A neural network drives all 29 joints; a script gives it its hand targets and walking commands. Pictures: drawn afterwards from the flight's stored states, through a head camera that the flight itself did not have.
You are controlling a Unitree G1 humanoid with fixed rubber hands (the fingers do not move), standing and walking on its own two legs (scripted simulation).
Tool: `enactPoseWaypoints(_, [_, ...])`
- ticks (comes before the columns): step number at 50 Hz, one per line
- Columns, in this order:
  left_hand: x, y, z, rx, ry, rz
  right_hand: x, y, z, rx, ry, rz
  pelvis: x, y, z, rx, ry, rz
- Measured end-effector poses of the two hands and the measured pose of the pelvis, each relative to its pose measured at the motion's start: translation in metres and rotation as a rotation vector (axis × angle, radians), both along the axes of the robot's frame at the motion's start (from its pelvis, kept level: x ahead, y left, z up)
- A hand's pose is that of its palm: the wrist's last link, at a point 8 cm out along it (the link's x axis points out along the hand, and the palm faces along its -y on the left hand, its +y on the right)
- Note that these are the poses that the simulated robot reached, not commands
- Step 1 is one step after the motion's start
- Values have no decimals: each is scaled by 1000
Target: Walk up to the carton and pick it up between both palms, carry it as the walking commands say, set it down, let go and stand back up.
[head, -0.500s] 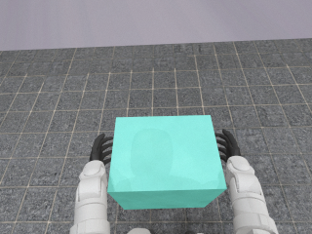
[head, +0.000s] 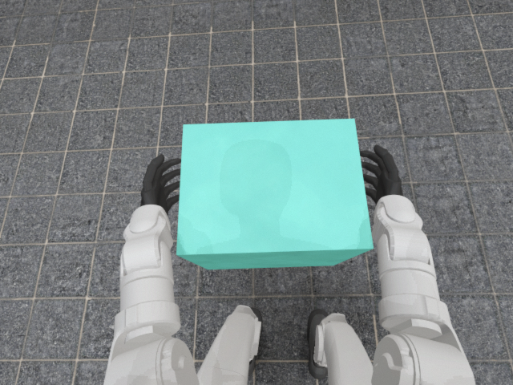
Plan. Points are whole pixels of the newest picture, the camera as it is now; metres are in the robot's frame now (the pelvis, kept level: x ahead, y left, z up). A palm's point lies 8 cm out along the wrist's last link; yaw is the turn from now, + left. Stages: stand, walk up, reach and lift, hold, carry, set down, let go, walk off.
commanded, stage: set down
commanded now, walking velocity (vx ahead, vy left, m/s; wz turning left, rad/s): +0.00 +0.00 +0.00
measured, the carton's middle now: (269, 205) +0.40 +0.07 -0.16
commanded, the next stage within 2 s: none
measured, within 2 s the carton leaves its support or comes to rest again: neither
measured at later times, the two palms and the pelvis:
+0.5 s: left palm (174, 203) +0.38 +0.24 -0.12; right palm (370, 190) +0.44 -0.12 -0.13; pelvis -0.02 -0.01 -0.08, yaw +0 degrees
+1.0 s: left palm (180, 206) +0.40 +0.26 -0.21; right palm (347, 194) +0.46 -0.10 -0.23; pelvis -0.03 +0.00 -0.15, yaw +0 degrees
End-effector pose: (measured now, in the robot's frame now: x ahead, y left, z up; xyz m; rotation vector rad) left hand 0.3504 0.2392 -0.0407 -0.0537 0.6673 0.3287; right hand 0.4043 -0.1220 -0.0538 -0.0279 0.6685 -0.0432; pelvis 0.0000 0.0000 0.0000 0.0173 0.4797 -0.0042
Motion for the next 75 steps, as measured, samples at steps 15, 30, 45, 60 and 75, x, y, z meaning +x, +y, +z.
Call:
enactPoseWaypoints(15, [18, -2, -49, -17, 17, -16, 21, -3, -45, -4, 15, 1, -26, -7, -51, 12, 82, -5])
enactPoseWaypoints(30, [32, 6, -102, -2, 29, -11, 44, 6, -99, 4, 21, 27, -15, -16, -87, 2, 213, 2])
enactPoseWaypoints(45, [41, 25, -157, 8, 12, 18, 56, 26, -161, 10, 5, 38, -21, -9, -130, -2, 302, -4])
enactPoseWaypoints(60, [57, 23, -208, -11, -8, 12, 71, 24, -207, -9, -2, 26, -47, 1, -184, 2, 304, -9])
enactPoseWaypoints(75, [67, 37, -265, 10, 0, 19, 89, 40, -265, -7, 6, 42, -62, 0, -226, 1, 274, -6])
